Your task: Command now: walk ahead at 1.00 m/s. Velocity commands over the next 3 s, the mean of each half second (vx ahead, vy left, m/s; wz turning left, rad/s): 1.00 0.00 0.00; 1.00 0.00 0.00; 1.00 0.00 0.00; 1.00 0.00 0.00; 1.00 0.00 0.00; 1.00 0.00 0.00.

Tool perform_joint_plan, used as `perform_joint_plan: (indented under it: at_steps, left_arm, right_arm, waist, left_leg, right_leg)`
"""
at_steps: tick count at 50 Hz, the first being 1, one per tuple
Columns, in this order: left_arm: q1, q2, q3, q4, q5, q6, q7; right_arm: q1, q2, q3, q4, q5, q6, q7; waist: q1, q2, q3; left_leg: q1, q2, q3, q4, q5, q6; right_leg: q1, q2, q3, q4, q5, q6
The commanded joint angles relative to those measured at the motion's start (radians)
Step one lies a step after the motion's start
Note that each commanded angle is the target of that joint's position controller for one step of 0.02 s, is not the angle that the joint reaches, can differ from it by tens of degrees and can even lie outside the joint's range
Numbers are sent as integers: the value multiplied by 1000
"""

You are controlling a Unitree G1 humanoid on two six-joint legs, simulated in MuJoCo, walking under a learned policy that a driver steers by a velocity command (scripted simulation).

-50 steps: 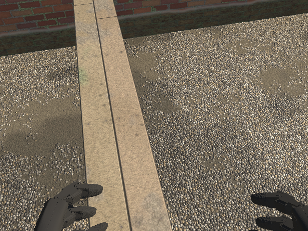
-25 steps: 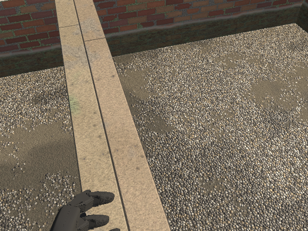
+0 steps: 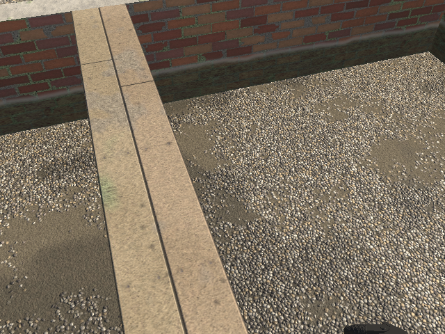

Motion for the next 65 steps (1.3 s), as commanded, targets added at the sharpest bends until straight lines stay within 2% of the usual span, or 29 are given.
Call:
perform_joint_plan:
  at_steps: [1,3,4,9,14,17,21,22,23,24,25,27,29,32,35,39,41,42,43,44,45,46,47,49,55,58,61,64,65]
  left_arm:
    - [-204,-40,-15,-251,-76,-52,-5]
    - [-229,-58,-34,-249,-56,-35,-6]
    - [-228,-65,-40,-249,-50,-28,-12]
    - [-279,-58,-43,-262,-5,-24,-4]
    - [-395,-79,-51,-295,23,-27,-3]
    - [-403,-113,-73,-315,16,-26,-21]
    - [-200,-63,-44,-263,46,-24,-25]
    - [-83,-17,-32,-245,51,-30,-26]
    - [5,61,-12,-235,56,-12,-22]
    - [8,10,-14,-242,57,-2,-20]
    - [-23,-48,-30,-237,69,1,-12]
    - [-42,-44,-32,-204,77,-8,-2]
    - [-86,-49,-42,-184,94,-23,6]
    - [-128,-19,-36,-156,70,-22,11]
    - [-90,34,-13,-112,47,-11,10]
    - [-91,94,9,-95,26,13,8]
    - [-94,117,21,-87,1,17,0]
    - [-146,95,14,-119,0,2,2]
    - [-263,16,1,-204,38,-9,15]
    - [-225,-86,-27,-270,-17,-32,12]
    - [-227,-45,-23,-236,-27,-37,15]
    - [-191,-83,-30,-273,-76,-43,2]
    - [-245,-55,-28,-263,-78,-43,7]
    - [-294,-74,-42,-283,-56,-29,2]
    - [-340,-110,-71,-298,19,-26,-7]
    - [-415,-131,-84,-308,40,-27,-16]
    - [-407,-117,-81,-319,20,-31,-22]
    - [-253,-57,-48,-286,38,-22,-18]
    - [-81,-10,-29,-251,46,-18,-17]
  right_arm:
    - [168,-151,-57,-22,-29,-37,-15]
    - [85,-87,-35,9,-27,-43,-3]
    - [49,-61,-23,14,-37,-46,-3]
    - [69,-117,-34,41,-49,-32,-37]
    - [42,-146,-41,58,-31,-11,-57]
    - [70,-153,-46,61,-19,14,-71]
    - [6,-140,-45,55,26,31,-51]
    - [-81,-111,-33,-1,11,18,-45]
    - [-11,-35,-8,-34,20,8,-49]
    - [-30,-87,-21,-46,55,5,-37]
    - [-94,-114,-27,-51,66,4,-32]
    - [-158,-80,-10,-75,50,1,-27]
    - [-115,-51,0,-71,45,8,-15]
    - [-79,-45,2,-42,26,23,-9]
    - [-148,-1,20,-62,14,18,-8]
    - [-161,-53,-8,-78,35,8,-7]
    - [-84,-83,-27,-55,10,1,-9]
    - [-10,-112,-46,-40,10,-12,-11]
    - [174,-162,-53,29,10,-7,-10]
    - [203,-241,-74,21,-3,-19,-16]
    - [228,-149,-50,12,-6,-36,5]
    - [158,-172,-68,6,-20,-36,-7]
    - [109,-117,-55,16,-9,-38,-1]
    - [-11,-40,-17,7,-45,-37,5]
    - [-15,-123,-27,27,-35,-17,-47]
    - [9,-122,-32,41,-33,-12,-56]
    - [13,-127,-37,44,-9,15,-54]
    - [-19,-97,-29,45,24,29,-37]
    - [-68,-70,-15,3,6,15,-36]
  waist:
    - [-24,158,-178]
    - [31,15,-89]
    - [50,9,-76]
    - [24,25,-11]
    - [-16,107,32]
    - [-28,215,10]
    - [99,98,-128]
    - [158,-36,-166]
    - [106,-300,-263]
    - [90,-268,-224]
    - [82,-184,-74]
    - [45,-39,80]
    - [-5,-49,103]
    - [-32,-75,67]
    - [6,-150,71]
    - [-22,-196,36]
    - [-65,-188,-20]
    - [-133,-147,7]
    - [-158,61,23]
    - [-74,284,-106]
    - [-67,154,-134]
    - [-15,202,-206]
    - [-2,45,-128]
    - [35,22,-38]
    - [13,80,-35]
    - [-34,134,-16]
    - [-18,170,8]
    - [80,90,-90]
    - [151,-26,-140]
  left_leg:
    - [453,376,-681,-372,172,73]
    - [208,326,-548,-411,-5,139]
    - [129,308,-497,-438,-58,153]
    - [160,233,-322,-520,88,95]
    - [237,164,-138,-492,450,65]
    - [397,170,-150,-406,592,157]
    - [340,113,-139,-107,639,181]
    - [95,58,-162,86,331,132]
    - [-212,-16,-157,405,-233,-2]
    - [-359,-23,-193,623,-294,-66]
    - [-449,-1,-182,757,-302,-90]
    - [-459,4,-151,833,-274,-65]
    - [-387,3,-141,838,-198,-50]
    - [-219,10,-92,594,-61,-45]
    - [-7,-2,1,316,-30,-32]
    - [96,-31,33,-87,-20,-9]
    - [294,-52,73,-222,44,26]
    - [365,-12,-1,-277,92,7]
    - [473,124,-179,-277,470,-62]
    - [581,315,-674,-437,187,7]
    - [498,326,-626,-317,477,-4]
    - [501,383,-736,-407,27,131]
    - [351,343,-723,-456,-242,145]
    - [120,287,-551,-489,-214,140]
    - [182,170,-254,-532,202,89]
    - [223,148,-208,-538,329,136]
    - [360,157,-222,-431,362,180]
    - [274,95,-185,-192,423,169]
    - [9,24,-189,18,144,107]
  right_leg:
    - [-587,34,42,569,52,34]
    - [-499,-4,-6,584,-16,69]
    - [-449,-7,-10,565,-27,85]
    - [-399,33,-65,296,162,108]
    - [-216,94,-158,-38,264,115]
    - [-225,89,-155,-273,43,126]
    - [162,46,-115,-619,419,73]
    - [391,-56,29,-566,730,80]
    - [588,-312,445,-585,779,-53]
    - [494,-397,603,-629,518,-192]
    - [320,-389,529,-680,314,-239]
    - [83,-334,431,-778,296,-182]
    - [-23,-282,321,-814,401,-163]
    - [-38,-178,90,-835,478,-122]
    - [-53,-141,-11,-896,514,-124]
    - [118,-174,-9,-714,675,-155]
    - [69,-162,-41,-510,799,-150]
    - [-21,-131,-41,-337,726,-142]
    - [-253,-34,-36,-6,219,-88]
    - [-519,85,27,332,-3,-4]
    - [-504,53,58,419,-9,19]
    - [-607,34,54,524,-42,56]
    - [-578,-1,31,533,-33,62]
    - [-459,-10,-15,508,-52,90]
    - [-242,48,-110,33,116,120]
    - [-113,117,-182,-133,188,154]
    - [-150,66,-139,-434,112,129]
    - [179,18,-89,-635,412,81]
    - [449,-95,69,-588,668,77]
